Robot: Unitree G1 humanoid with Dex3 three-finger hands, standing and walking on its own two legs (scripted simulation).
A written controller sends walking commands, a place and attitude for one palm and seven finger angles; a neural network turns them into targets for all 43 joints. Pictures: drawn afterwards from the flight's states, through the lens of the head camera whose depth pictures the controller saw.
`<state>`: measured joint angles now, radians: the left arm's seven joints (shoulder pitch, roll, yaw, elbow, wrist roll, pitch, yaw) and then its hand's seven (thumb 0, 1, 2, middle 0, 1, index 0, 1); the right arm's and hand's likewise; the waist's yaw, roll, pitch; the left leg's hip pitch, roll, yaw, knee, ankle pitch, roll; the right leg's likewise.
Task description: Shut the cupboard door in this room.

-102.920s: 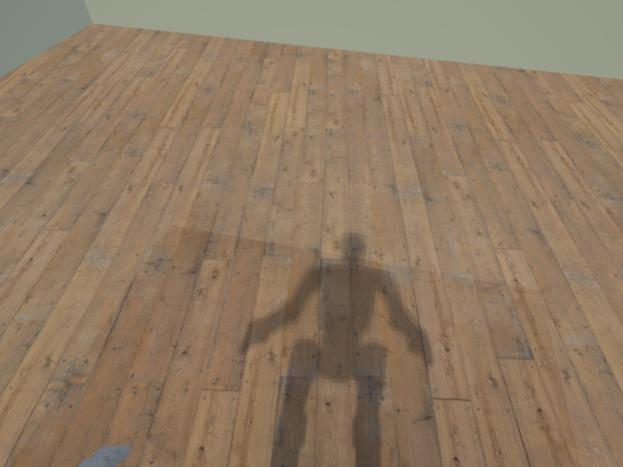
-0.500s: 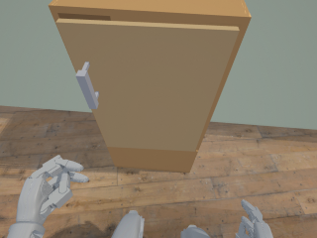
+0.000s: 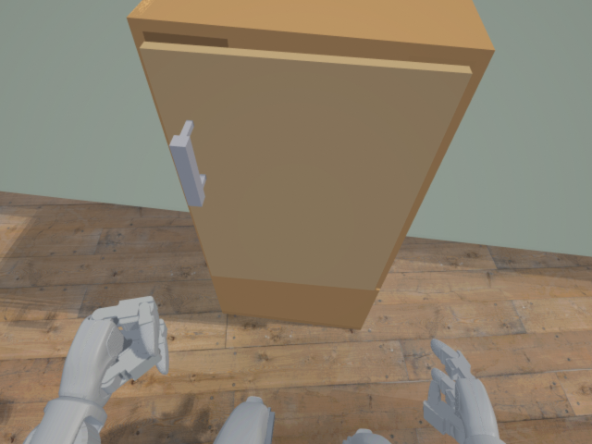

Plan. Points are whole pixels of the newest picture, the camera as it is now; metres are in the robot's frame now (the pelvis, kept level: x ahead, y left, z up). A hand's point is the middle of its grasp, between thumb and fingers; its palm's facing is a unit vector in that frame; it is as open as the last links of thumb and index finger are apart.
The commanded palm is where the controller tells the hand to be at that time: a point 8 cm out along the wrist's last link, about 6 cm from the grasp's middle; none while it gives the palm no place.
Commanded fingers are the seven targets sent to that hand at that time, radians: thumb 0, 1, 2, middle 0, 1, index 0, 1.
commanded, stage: raise the hand and make a fist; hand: left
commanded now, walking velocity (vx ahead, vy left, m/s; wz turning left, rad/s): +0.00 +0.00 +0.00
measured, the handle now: (192, 164) +0.50 +0.22 +0.07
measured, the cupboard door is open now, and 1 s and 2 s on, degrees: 2 2 2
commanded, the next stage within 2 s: bring the fist close to the handle in 0.54 s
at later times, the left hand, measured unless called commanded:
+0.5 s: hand (164, 338) +0.22 +0.17 +0.07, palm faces +0.03 -1.00 -0.06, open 3.1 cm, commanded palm +0.20 +0.22 +0.07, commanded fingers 0.00 0.90 0.90 -1.30 -1.50 -1.30 -1.50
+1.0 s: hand (193, 293) +0.28 +0.16 +0.06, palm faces -0.05 -1.00 -0.03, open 3.1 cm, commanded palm +0.27 +0.22 +0.07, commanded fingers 0.00 0.90 0.90 -1.30 -1.50 -1.30 -1.50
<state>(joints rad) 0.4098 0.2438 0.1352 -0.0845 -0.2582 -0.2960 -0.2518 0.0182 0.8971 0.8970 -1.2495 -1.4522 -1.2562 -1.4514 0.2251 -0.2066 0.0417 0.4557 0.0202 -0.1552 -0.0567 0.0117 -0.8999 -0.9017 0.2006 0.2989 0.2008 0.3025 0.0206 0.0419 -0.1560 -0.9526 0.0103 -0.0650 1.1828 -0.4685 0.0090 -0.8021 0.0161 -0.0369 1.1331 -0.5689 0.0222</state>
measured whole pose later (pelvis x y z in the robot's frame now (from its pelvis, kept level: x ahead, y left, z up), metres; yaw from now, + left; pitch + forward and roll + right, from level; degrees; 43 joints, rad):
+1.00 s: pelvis +0.01 -0.02 +0.00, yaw +0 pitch +14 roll -3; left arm 0.14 0.25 0.14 0.10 -0.26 -0.28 -0.23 0.02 0.90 0.90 -1.30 -1.50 -1.30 -1.50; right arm 0.25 -0.24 0.03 0.52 0.02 -0.14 -0.07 0.01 -0.90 -0.90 0.20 0.30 0.20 0.30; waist -0.01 0.05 -0.15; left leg -0.94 0.02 -0.06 1.16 -0.47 -0.01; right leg -0.81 0.03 -0.03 1.13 -0.57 0.00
